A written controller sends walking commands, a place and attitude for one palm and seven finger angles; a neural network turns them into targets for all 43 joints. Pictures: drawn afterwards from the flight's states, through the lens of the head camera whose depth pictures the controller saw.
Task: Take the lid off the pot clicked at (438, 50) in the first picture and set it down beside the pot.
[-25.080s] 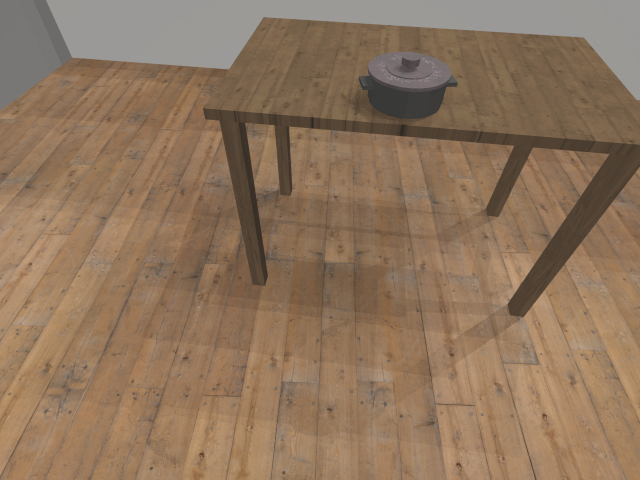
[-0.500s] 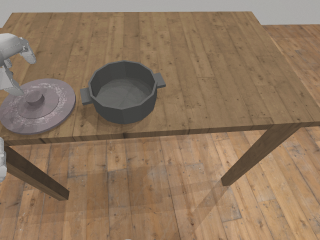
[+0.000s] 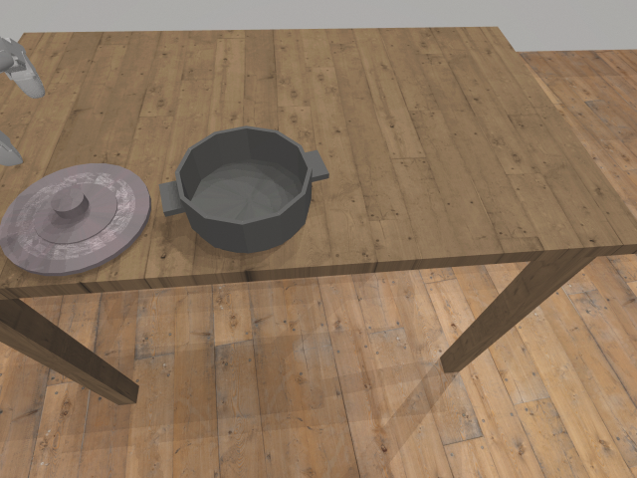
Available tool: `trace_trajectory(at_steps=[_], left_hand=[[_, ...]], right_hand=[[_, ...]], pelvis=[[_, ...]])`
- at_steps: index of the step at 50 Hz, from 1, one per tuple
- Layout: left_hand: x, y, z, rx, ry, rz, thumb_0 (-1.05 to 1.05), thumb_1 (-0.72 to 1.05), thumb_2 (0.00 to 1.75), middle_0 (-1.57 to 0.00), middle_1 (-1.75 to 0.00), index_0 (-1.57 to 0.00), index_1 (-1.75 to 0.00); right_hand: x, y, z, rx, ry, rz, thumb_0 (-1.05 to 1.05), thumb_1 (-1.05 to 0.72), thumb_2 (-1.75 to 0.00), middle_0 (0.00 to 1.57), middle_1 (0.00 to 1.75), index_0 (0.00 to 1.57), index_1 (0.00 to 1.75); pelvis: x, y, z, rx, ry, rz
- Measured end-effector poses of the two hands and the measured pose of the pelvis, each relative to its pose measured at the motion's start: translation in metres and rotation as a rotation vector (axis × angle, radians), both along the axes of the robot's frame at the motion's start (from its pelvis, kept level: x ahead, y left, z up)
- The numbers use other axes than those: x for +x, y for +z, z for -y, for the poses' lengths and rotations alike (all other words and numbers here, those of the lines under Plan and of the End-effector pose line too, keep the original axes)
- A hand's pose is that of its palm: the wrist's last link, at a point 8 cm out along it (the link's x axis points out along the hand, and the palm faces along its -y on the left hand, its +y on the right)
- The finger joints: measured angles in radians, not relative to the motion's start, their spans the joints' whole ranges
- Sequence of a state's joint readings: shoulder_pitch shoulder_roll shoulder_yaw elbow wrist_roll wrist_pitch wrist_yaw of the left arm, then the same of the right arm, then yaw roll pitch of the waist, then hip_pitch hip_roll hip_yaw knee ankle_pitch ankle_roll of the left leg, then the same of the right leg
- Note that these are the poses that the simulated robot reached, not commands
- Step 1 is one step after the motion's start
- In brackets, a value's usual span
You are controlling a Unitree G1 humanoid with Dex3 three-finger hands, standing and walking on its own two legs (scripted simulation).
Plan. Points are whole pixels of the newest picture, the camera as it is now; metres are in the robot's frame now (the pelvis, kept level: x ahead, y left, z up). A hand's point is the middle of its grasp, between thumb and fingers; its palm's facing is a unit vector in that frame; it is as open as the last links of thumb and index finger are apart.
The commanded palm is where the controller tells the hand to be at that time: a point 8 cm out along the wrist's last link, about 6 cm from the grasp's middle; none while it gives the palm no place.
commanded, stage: draw the hand back to the body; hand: left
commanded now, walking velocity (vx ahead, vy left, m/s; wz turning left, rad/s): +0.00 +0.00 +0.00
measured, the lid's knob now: (70, 203) +0.48 +0.33 +0.04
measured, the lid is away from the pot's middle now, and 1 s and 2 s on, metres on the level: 0.24 0.24 0.24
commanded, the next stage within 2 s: none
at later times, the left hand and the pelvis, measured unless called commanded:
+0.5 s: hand out of the picture +0.41 +0.32 +0.19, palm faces -0.26 -0.09 -0.96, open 11.0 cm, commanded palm +0.38 +0.32 +0.25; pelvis -0.01 -0.01 +0.01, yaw +2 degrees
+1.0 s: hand (15, 139) +0.38 +0.25 +0.24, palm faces +0.48 -0.85 -0.22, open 10.1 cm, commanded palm +0.32 +0.29 +0.24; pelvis +0.01 -0.04 +0.02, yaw -1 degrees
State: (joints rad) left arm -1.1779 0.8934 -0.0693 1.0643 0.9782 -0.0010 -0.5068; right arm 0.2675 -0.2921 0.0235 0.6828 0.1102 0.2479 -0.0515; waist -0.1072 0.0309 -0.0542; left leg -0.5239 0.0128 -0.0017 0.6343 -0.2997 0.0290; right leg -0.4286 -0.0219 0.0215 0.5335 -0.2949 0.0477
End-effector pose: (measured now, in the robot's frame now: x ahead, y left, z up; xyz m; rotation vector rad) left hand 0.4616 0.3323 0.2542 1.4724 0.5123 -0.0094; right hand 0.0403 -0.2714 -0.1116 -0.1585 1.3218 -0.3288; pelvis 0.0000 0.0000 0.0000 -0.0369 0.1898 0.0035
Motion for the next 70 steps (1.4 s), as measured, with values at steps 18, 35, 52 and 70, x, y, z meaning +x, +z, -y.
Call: trace_trajectory(at_steps=[18, 35, 52, 70], left_hand=[[-0.032, -0.007, 0.008, 0.012, -0.049, 0.045, 0.00, -0.03, 0.71, -0.39, -0.81, -0.39, -0.82], [-0.092, -0.009, 0.035, -0.915, -0.030, 0.782, 0.00, -0.03, 0.71, -0.40, -0.81, -0.39, -0.82], [-0.131, -0.012, 0.044, -1.032, 0.119, 1.030, 0.00, 0.23, 0.77, -0.34, -0.66, -0.33, -0.67], [-0.191, -0.017, 0.057, -1.018, 0.083, 1.060, 0.01, 0.65, 0.85, -0.26, -0.43, -0.25, -0.44]], right_hand=[[0.036, 0.004, -0.004, 0.044, 0.062, 0.095, 0.00, -0.90, -0.90, 0.20, 0.30, 0.20, 0.30], [0.102, 0.029, -0.024, 0.028, 0.263, 0.354, 0.01, -0.90, -0.90, 0.20, 0.30, 0.20, 0.30], [0.114, 0.035, 0.025, -0.019, 0.238, 0.434, 0.01, -0.90, -0.90, 0.21, 0.30, 0.20, 0.30], [0.153, 0.049, 0.004, 0.015, 0.300, 0.574, 0.01, -0.90, -0.90, 0.20, 0.30, 0.20, 0.30]], pelvis=[[-0.003, 0.004, 0.003, 0.006, 0.011, 0.043], [-0.006, 0.012, 0.021, 0.023, 0.012, 0.162], [0.014, 0.018, 0.046, 0.030, -0.019, 0.206], [0.010, 0.019, 0.048, 0.033, -0.014, 0.249]])
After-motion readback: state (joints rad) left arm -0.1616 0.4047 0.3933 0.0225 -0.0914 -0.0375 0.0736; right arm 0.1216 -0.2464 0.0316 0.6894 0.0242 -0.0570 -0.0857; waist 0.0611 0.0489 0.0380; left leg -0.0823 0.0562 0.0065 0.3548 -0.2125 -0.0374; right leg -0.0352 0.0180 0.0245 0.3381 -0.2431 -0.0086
